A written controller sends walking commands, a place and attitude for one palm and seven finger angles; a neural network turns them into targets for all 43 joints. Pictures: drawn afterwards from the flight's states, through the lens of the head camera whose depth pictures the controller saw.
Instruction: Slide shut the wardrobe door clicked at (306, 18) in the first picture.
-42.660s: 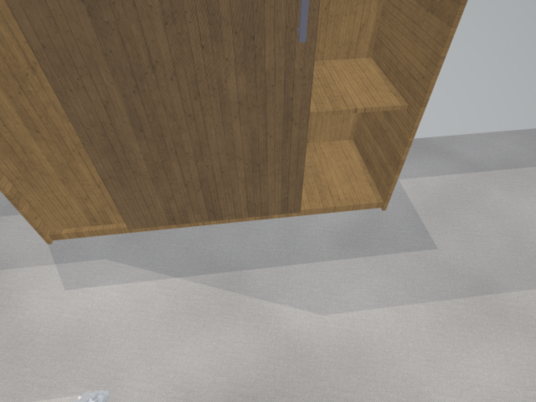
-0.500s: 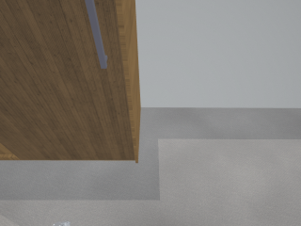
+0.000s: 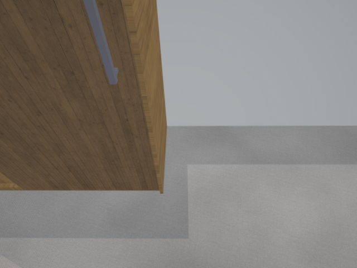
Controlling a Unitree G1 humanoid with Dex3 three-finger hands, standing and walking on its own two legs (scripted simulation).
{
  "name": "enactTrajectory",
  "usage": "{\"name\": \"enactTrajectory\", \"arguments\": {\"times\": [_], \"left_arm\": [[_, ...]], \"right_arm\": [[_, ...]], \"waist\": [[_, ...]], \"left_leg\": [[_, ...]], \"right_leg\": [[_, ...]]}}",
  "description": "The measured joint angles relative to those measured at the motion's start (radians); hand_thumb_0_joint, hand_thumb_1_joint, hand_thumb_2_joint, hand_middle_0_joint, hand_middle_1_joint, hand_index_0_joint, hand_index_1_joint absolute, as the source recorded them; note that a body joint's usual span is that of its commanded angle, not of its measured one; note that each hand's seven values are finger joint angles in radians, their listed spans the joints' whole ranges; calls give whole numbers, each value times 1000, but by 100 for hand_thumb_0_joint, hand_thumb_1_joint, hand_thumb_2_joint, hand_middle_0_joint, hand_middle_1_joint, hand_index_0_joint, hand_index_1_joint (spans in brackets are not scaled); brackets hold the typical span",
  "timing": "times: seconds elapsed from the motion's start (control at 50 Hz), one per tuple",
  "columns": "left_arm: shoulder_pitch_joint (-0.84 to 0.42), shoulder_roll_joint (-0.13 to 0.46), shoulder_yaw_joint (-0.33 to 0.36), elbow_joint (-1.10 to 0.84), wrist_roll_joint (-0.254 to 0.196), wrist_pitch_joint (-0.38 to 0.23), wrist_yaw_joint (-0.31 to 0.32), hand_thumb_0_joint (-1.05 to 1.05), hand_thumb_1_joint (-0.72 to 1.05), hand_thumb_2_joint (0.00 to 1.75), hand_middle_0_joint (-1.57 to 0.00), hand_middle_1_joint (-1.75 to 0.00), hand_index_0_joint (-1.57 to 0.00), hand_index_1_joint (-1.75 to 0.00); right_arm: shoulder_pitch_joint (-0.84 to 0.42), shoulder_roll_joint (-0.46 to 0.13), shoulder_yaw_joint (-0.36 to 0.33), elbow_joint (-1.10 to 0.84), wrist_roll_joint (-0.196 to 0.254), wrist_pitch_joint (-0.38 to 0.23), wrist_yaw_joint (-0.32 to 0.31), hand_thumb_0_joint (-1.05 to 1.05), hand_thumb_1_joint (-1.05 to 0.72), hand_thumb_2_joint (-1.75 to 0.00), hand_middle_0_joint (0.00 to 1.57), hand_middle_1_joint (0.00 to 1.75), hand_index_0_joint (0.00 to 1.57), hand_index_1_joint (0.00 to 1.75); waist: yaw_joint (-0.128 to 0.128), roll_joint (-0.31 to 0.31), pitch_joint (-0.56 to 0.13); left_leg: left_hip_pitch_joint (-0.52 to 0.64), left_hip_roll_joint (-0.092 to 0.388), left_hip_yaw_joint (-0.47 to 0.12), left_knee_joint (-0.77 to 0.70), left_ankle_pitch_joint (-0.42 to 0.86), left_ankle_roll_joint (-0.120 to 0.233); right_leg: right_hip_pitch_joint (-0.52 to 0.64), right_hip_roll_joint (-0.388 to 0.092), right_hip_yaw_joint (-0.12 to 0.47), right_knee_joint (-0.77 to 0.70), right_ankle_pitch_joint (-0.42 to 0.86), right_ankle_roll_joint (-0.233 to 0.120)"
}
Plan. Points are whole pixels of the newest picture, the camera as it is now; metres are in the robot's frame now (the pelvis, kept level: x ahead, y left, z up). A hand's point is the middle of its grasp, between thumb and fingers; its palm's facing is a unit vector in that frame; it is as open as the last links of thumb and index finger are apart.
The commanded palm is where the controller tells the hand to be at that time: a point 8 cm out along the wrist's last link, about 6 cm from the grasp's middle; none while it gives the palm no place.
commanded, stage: look to check the result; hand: left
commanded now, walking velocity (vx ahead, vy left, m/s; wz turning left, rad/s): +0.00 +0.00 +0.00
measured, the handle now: (103, 35) +0.59 +0.22 +0.22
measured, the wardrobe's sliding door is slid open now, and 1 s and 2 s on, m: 0.00 0.00 0.00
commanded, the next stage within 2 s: stand and wait in 0.06 s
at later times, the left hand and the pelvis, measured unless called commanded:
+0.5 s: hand out of the picture +0.09 +0.22 -0.16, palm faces -0.03 -0.94 -0.34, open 7.3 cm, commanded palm none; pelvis +0.00 -0.02 +0.00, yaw -1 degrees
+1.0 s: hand out of the picture +0.06 +0.22 -0.16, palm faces -0.04 -0.94 -0.33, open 7.3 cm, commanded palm none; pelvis -0.02 -0.01 +0.00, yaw -1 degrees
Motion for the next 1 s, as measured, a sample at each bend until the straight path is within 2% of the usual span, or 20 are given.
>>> {"name": "enactTrajectory", "arguments": {"times": [0.48,1.0], "left_arm": [[-3,-6,5,-9,-1,-3,2,0,90,90,-21,-30,-21,-30],[-1,0,1,10,-1,0,-4,0,90,90,-21,-30,-21,-30]], "right_arm": [[24,-6,-6,-4,-1,4,-8,1,-91,-90,20,30,20,30],[38,-4,-5,11,-2,7,-2,1,-91,-90,20,30,20,30]], "waist": [[-8,-1,-13],[-10,-2,1]], "left_leg": [[25,31,9,0,-5,-25],[10,34,15,-11,25,-23]], "right_leg": [[24,31,11,-13,5,-25],[8,34,16,-25,39,-25]]}}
